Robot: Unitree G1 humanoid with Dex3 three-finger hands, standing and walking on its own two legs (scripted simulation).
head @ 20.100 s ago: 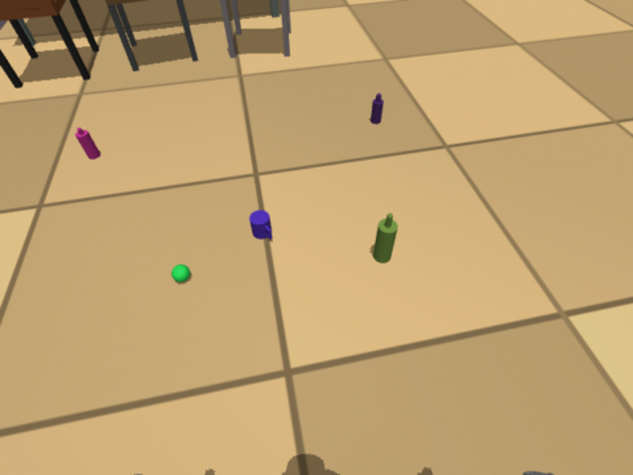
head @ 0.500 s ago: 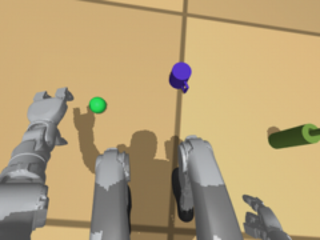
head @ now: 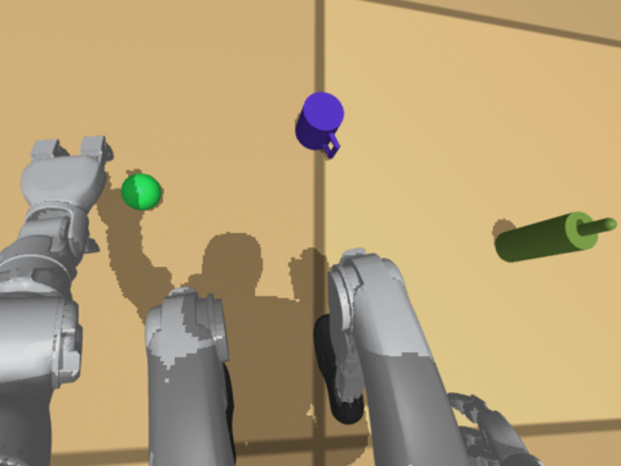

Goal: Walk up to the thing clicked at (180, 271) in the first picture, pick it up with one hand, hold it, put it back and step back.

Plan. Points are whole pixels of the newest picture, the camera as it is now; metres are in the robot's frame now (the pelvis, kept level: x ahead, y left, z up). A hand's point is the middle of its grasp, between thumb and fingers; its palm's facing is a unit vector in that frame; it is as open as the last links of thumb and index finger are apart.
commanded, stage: rise first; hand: left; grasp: from above
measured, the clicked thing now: (141, 192) +0.53 +0.19 -0.33
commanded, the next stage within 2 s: none
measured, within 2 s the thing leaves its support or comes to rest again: neither
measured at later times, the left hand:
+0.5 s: hand (97, 199) +0.48 +0.23 -0.20, palm faces -0.47 -0.04 -0.88, open 14.1 cm
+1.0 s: hand (102, 192) +0.49 +0.22 -0.21, palm faces -0.46 -0.03 -0.89, open 14.0 cm
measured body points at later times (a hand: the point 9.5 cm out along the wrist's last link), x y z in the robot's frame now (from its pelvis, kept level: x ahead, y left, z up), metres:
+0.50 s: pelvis +0.00 -0.01 -0.02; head +0.26 +0.04 +0.35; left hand +0.50 +0.23 -0.15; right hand +0.03 -0.28 -0.12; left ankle +0.07 +0.11 -0.33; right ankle +0.11 -0.13 -0.33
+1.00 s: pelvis +0.00 +0.00 -0.03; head +0.25 +0.05 +0.34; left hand +0.51 +0.22 -0.16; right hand +0.02 -0.28 -0.13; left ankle +0.07 +0.11 -0.33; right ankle +0.11 -0.13 -0.33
